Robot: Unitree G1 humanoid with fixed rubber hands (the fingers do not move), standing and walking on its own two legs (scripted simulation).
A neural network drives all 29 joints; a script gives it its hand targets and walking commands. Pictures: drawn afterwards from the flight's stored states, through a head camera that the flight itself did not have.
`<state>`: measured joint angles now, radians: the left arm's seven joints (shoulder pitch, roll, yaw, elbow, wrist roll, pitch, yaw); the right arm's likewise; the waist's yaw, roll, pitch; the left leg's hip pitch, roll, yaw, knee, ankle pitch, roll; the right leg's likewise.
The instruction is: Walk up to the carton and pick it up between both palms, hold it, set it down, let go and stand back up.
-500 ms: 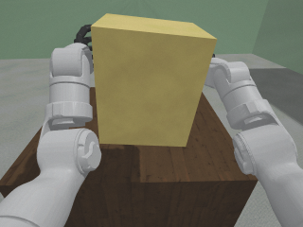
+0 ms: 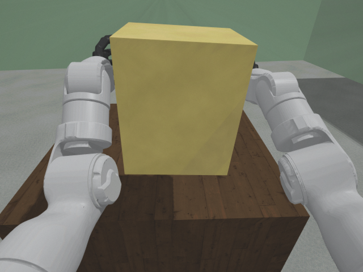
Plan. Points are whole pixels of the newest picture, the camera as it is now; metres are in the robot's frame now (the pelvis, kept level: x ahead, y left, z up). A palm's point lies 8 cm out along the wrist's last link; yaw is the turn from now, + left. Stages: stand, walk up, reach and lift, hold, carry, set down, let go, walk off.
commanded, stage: hold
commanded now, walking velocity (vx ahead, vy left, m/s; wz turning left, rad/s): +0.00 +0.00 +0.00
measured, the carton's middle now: (178, 99) +0.34 -0.01 +0.29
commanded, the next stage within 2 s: none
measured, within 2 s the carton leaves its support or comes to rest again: neither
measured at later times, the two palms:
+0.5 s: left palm (92, 68) +0.35 +0.15 +0.36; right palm (247, 80) +0.34 -0.15 +0.33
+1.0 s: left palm (97, 67) +0.37 +0.14 +0.35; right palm (246, 82) +0.36 -0.16 +0.32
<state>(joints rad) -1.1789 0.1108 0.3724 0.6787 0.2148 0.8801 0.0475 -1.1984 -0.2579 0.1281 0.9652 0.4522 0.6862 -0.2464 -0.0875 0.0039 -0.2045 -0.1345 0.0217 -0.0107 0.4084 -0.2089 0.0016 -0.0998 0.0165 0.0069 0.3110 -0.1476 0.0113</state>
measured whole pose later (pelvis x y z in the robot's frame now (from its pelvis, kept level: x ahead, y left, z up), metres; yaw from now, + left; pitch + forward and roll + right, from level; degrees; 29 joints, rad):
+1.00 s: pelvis +0.00 +0.00 +0.00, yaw +0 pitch -4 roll -2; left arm -1.18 0.11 0.37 0.64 0.21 0.90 0.05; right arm -1.17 -0.25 0.12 0.92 0.46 0.70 -0.25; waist -0.09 0.00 -0.21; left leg -0.13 0.02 -0.01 0.41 -0.21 0.00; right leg -0.09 0.02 0.01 0.29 -0.14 0.01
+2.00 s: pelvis +0.00 +0.00 +0.00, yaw +0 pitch -4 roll -2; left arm -1.18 0.11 0.37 0.62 0.21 0.91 0.05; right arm -1.16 -0.25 0.11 0.89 0.46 0.72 -0.25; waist -0.09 0.00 -0.21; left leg -0.13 0.02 -0.02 0.41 -0.21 0.00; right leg -0.09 0.02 0.01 0.28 -0.13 0.01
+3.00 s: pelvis +0.00 +0.00 +0.00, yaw +0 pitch -4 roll -2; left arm -1.18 0.11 0.37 0.60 0.21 0.92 0.05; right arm -1.15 -0.25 0.12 0.87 0.46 0.73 -0.25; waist -0.09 0.00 -0.21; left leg -0.13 0.02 -0.02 0.41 -0.21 0.00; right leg -0.09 0.02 0.01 0.28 -0.13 0.01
